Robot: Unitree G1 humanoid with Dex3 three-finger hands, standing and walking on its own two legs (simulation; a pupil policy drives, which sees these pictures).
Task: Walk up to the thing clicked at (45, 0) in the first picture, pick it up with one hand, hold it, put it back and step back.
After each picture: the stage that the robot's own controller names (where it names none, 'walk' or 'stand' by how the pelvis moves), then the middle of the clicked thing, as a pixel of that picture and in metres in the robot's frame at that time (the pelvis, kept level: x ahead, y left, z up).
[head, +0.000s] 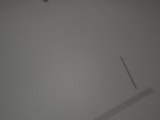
stand; out of the picture +2.34 +0.50 -0.72
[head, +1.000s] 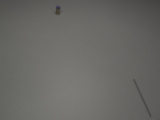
walk; (58, 10) +2.23 +0.21 -0.70
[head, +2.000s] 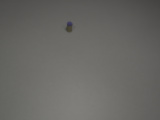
walk; (69, 27) +1.58 +0.06 -0.72
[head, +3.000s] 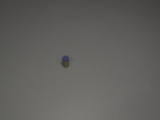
walk; (65, 61) +1.03 +0.10 -0.71
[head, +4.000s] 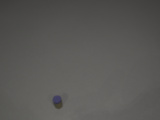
walk; (57, 102) +0.61 +0.20 -0.70
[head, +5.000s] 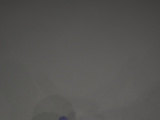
walk; out of the picture +0.41 +0.17 -0.70
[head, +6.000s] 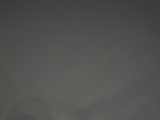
stand; out of the picture +0.34 +0.15 -0.72
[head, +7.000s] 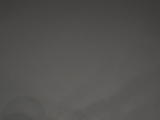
stand; out of the picture +0.35 +0.14 -0.73
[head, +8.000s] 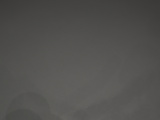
stand; out of the picture +0.33 +0.15 -0.73
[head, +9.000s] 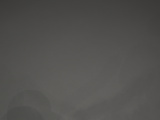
stand; out of the picture +0.33 +0.15 -0.73
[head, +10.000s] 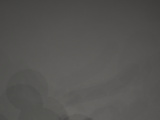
go down; out of the picture +0.35 +0.14 -0.71
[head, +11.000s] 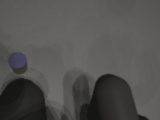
go down; (19, 64) +0.42 +0.19 -0.29
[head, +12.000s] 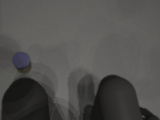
close in; (22, 63) +0.42 +0.20 -0.28
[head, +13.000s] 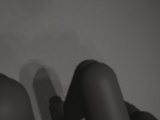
close in; out of the picture +0.41 +0.23 -0.22
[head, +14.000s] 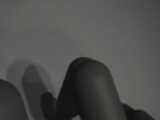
close; out of the picture +0.41 +0.25 -0.22
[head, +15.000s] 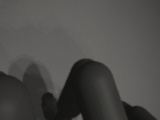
lift; out of the picture +0.38 +0.23 -0.23
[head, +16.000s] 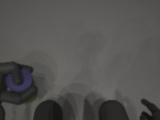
lift; (23, 87) +0.31 +0.18 -0.03
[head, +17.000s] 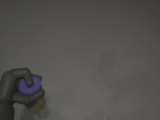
hold; (33, 95) +0.31 +0.16 -0.01
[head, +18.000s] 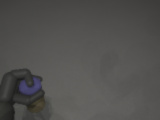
hold; (33, 95) +0.32 +0.17 -0.01
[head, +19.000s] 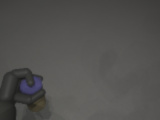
crouch; (34, 94) +0.32 +0.16 -0.01
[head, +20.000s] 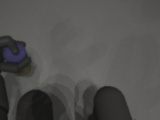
crouch; (18, 61) +0.41 +0.19 -0.10
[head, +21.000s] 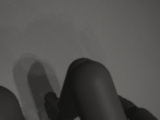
lower; out of the picture +0.42 +0.26 -0.23
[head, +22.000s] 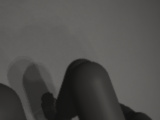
lower; out of the picture +0.42 +0.27 -0.23
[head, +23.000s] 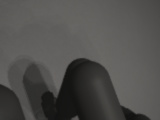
lower; out of the picture +0.42 +0.27 -0.23
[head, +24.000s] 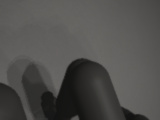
lower; out of the picture +0.42 +0.27 -0.23
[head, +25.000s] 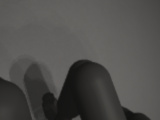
loosen; out of the picture +0.41 +0.26 -0.24
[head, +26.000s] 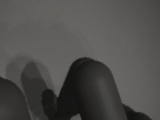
rise; out of the picture +0.41 +0.26 -0.23
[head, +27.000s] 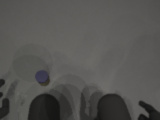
walk; (43, 78) +0.42 +0.18 -0.44
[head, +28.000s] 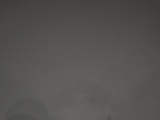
stand; out of the picture +0.36 +0.15 -0.66
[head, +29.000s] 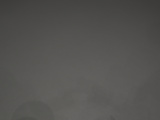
stand; out of the picture +0.37 +0.17 -0.67
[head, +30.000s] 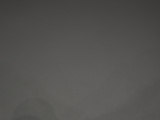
stand; out of the picture +0.38 +0.15 -0.72
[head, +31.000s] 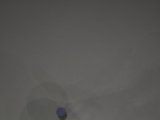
walk; (61, 114) +0.42 +0.17 -0.69
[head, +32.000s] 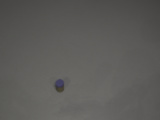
walk; (59, 86) +0.63 +0.12 -0.69
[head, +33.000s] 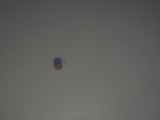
stand; (57, 63) +0.94 +0.20 -0.69
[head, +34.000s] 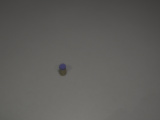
stand; (62, 69) +0.96 +0.14 -0.72
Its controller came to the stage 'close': yes
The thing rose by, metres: 0.70
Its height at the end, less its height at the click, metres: +0.00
